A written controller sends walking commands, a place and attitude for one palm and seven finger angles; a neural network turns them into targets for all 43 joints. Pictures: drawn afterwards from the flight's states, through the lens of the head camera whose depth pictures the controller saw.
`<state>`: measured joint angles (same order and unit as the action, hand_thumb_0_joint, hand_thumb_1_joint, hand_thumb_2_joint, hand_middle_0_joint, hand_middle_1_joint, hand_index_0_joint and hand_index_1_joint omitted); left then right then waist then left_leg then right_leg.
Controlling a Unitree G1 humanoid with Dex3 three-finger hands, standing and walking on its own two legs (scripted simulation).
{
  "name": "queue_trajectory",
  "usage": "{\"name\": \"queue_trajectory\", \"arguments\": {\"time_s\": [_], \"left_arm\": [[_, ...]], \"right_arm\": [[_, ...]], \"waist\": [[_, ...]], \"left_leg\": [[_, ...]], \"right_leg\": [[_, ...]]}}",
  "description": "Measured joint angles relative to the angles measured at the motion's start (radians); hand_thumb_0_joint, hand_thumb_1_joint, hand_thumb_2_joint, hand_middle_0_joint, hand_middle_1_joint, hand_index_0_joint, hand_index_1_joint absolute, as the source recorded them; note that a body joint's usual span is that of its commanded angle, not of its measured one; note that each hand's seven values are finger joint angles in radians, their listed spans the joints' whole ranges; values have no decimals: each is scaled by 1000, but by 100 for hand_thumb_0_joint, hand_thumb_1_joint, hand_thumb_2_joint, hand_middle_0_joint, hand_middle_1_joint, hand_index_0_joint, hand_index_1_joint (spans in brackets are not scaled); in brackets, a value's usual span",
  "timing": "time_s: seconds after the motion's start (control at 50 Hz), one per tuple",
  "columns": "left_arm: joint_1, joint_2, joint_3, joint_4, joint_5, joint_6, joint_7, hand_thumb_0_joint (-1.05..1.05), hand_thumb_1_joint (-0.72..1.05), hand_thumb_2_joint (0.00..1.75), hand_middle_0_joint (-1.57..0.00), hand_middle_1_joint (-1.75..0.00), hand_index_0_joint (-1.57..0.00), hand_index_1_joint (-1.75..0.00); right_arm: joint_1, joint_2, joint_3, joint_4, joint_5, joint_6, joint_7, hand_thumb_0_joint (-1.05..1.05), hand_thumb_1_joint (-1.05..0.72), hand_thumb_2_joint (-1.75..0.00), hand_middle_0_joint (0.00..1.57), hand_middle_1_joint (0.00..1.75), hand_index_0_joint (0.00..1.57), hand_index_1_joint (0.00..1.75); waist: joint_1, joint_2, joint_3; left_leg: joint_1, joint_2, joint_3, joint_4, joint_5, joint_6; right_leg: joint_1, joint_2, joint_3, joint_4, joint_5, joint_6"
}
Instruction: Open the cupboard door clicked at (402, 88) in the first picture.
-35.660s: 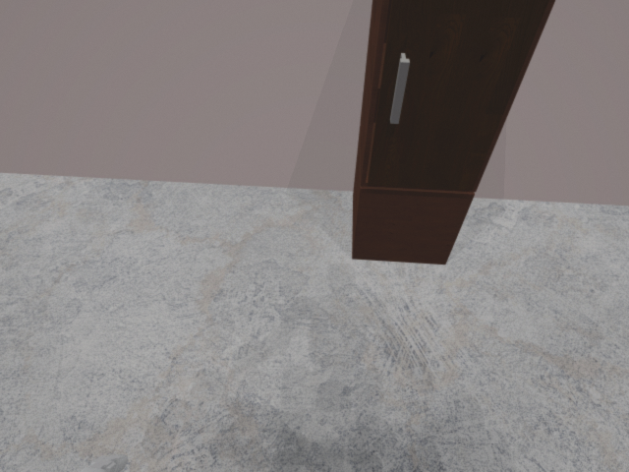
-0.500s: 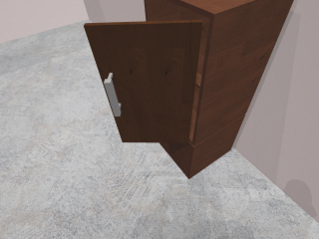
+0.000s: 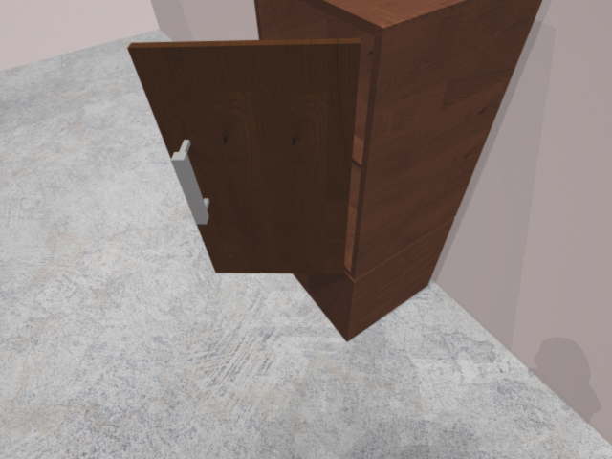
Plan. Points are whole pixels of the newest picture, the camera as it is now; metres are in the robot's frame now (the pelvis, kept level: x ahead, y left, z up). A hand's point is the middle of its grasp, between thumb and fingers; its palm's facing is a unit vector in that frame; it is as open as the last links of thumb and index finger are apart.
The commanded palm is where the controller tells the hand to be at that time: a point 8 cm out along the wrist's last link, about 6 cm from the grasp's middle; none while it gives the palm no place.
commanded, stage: look again from close up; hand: left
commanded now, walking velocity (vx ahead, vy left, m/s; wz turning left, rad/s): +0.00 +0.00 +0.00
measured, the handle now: (194, 183) +0.58 +0.25 +0.00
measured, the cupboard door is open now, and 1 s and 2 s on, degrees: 54 54 54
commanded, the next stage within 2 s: raise the hand with hooked fingers in 0.18 s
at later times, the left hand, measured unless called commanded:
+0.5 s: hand (179, 394) +0.20 +0.18 -0.02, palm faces +0.23 -0.97 -0.06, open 7.6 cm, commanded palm +0.12 +0.23 -0.06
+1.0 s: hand (153, 420) +0.18 +0.22 -0.04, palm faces -0.02 -1.00 -0.03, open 10.4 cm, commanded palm +0.15 +0.28 -0.03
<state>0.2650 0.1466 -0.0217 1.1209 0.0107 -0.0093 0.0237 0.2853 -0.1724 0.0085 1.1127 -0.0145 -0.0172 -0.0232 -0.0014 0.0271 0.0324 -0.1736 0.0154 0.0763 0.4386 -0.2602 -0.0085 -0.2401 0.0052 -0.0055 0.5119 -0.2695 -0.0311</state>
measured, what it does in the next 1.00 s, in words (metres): lowers itself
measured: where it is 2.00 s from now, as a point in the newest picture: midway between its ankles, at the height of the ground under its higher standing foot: outside the picture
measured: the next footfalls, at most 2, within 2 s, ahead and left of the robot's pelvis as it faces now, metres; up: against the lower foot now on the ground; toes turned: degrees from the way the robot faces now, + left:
none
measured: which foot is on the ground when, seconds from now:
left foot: down 0.00-1.00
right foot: down 0.00-1.00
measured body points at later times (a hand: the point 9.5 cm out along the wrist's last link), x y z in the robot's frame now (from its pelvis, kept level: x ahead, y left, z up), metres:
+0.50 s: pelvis +0.00 -0.01 -0.02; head +0.02 -0.04 +0.42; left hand +0.19 +0.23 -0.01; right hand +0.15 -0.27 -0.13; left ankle -0.02 +0.13 -0.74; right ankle +0.00 -0.10 -0.74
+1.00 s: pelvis -0.04 +0.02 -0.09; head +0.02 +0.03 +0.36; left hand +0.17 +0.27 -0.04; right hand +0.15 -0.18 -0.18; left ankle -0.02 +0.13 -0.74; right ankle +0.00 -0.10 -0.74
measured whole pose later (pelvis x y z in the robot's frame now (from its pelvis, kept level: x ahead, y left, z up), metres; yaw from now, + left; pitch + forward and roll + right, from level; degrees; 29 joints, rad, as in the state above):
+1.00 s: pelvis -0.04 +0.02 -0.09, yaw +3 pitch +13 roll -3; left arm 0.31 0.25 0.18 0.01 -0.28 -0.31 -0.35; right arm 0.23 -0.18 0.06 0.54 0.02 -0.18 -0.05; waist 0.01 0.03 -0.11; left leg -0.88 0.02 -0.04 1.17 -0.52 0.00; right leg -0.86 -0.01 -0.09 1.11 -0.48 -0.02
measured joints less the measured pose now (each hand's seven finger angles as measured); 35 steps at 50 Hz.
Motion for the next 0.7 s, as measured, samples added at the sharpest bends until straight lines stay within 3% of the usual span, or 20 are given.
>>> {"name": "queue_trajectory", "arguments": {"time_s": [0.3,0.32,0.34,0.38,0.42,0.48,0.56,0.58,0.6,0.64,0.7], "left_arm": [[2,1,10,0,0,-13,9,1,92,89,-20,-30,-20,-30],[53,5,17,-153,-45,44,19,1,93,89,-20,-30,-20,-30],[115,12,29,-337,-75,58,29,2,94,89,-21,-30,-20,-30],[194,20,34,-626,-125,8,62,3,94,89,-21,-31,-20,-31],[189,14,56,-794,-163,-68,55,3,92,88,-21,-32,-20,-32],[104,5,115,-872,-204,-251,-40,2,87,86,-21,-34,-20,-34],[50,-2,153,-899,-259,-514,-268,1,78,83,-21,-39,-20,-39],[50,0,157,-902,-265,-557,-327,1,76,82,-21,-40,-21,-40],[55,2,159,-907,-271,-576,-376,1,74,81,-21,-41,-21,-42],[78,7,162,-922,-286,-553,-435,0,69,80,-22,-44,-21,-44],[125,14,170,-959,-296,-470,-429,0,61,77,-23,-49,-22,-49]], "right_arm": [[-22,8,-2,4,3,4,-4,1,-91,-90,20,29,20,30],[-11,3,3,-38,17,-3,-8,1,-91,-90,20,29,20,30],[11,-4,4,-85,24,-42,-23,1,-91,-90,20,29,20,30],[39,-22,-8,-161,43,-130,-51,1,-91,-90,20,29,20,30],[28,-48,-22,-229,44,-191,-61,2,-91,-90,20,29,20,30],[-25,-80,-51,-330,28,-247,-45,2,-91,-90,20,29,20,30],[-110,-106,-85,-465,19,-283,0,2,-91,-90,20,29,20,30],[-128,-113,-91,-497,20,-282,9,2,-91,-90,20,29,20,30],[-145,-119,-96,-528,22,-276,13,2,-91,-90,20,29,20,30],[-168,-129,-103,-585,29,-255,12,2,-91,-90,20,29,20,30],[-180,-129,-101,-648,34,-226,0,2,-91,-90,20,29,19,30]], "waist": [[6,-4,-4],[8,-1,2],[15,-1,1],[9,8,-20],[-9,22,-43],[-17,16,-100],[-2,-28,-154],[4,-40,-162],[10,-51,-167],[22,-62,-172],[38,-61,-169]], "left_leg": [[-1,36,-23,26,-19,-25],[-4,38,-30,39,-30,-15],[0,37,-32,33,-41,-18],[-21,26,-47,48,-45,-30],[-78,12,-69,99,-55,-21],[-223,0,-75,218,-90,-16],[-426,-3,-58,419,-169,-23],[-470,-5,-59,470,-191,-25],[-510,-7,-58,517,-210,-24],[-570,-8,-59,597,-243,-23],[-632,-7,-73,683,-277,-17]], "right_leg": [[28,32,-29,-25,-11,-25],[25,36,-29,-20,-11,-24],[18,37,-26,-7,-16,-25],[0,24,-39,19,-34,-26],[-43,8,-60,61,-53,-19],[-188,-9,-65,186,-95,-16],[-404,-17,-43,397,-169,-19],[-452,-18,-38,449,-188,-20],[-493,-18,-33,497,-207,-22],[-551,-21,-32,571,-236,-17],[-598,-21,-44,635,-263,-16]]}}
